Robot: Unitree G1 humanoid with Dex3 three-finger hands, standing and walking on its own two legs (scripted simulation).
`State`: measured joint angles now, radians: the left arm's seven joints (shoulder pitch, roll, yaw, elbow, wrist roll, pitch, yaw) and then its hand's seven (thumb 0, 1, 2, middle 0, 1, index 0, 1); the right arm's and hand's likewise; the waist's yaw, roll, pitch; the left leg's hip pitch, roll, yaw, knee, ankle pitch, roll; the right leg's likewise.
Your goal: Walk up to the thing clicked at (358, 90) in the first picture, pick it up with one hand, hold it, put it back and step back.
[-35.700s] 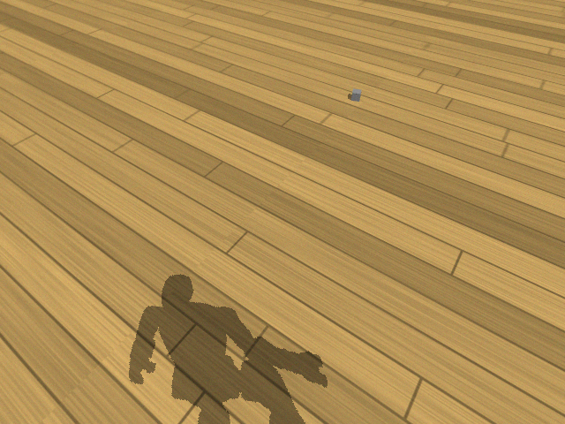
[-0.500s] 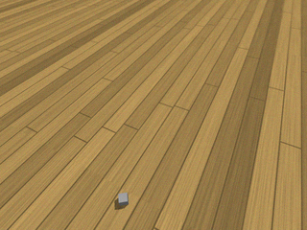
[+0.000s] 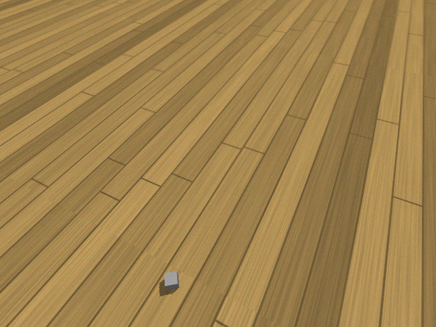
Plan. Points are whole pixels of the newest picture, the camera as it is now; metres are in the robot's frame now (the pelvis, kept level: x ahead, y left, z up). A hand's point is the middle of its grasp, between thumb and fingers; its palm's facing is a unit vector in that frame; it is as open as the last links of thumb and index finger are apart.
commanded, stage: stand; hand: left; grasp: from above
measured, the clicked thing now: (171, 280) +0.45 +0.25 -0.75
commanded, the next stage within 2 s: step back in 1.16 s
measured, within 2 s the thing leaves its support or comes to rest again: neither
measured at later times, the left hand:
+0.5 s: hand out of the picture +0.07 +0.25 -0.16, palm faces +0.01 -0.94 -0.34, open 7.4 cm
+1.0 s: hand out of the picture +0.09 +0.25 -0.15, palm faces +0.00 -0.94 -0.34, open 7.4 cm
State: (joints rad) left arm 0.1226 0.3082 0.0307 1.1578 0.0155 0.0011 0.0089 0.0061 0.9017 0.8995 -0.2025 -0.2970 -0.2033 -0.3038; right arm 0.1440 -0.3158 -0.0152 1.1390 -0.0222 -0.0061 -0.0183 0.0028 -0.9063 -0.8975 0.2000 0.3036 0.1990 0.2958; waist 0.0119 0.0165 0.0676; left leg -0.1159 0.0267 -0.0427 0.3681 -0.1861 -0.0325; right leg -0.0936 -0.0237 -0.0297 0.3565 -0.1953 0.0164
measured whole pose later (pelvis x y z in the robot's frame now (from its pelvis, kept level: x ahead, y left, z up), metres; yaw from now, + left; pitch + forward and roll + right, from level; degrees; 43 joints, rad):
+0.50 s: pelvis +0.01 +0.00 +0.00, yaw +0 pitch -3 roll +0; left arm 0.11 0.32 0.03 1.15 0.01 0.00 0.00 0.01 0.90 0.90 -0.20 -0.30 -0.20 -0.30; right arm 0.12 -0.33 -0.01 1.14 -0.02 -0.01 -0.01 0.00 -0.91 -0.90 0.20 0.30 0.20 0.30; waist 0.01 0.01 0.06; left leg -0.11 0.03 -0.04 0.35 -0.18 -0.04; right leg -0.09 -0.02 -0.03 0.34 -0.19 0.01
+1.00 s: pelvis +0.01 +0.00 +0.00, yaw +0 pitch -3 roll +0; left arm 0.10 0.33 0.02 1.14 0.01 -0.01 0.00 0.01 0.90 0.90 -0.20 -0.30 -0.20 -0.30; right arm 0.11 -0.34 0.00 1.14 -0.02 -0.01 -0.01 0.00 -0.91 -0.90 0.20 0.30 0.20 0.30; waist 0.00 0.01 0.05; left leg -0.10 0.03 -0.03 0.33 -0.18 -0.04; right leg -0.09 -0.02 -0.02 0.34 -0.20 0.01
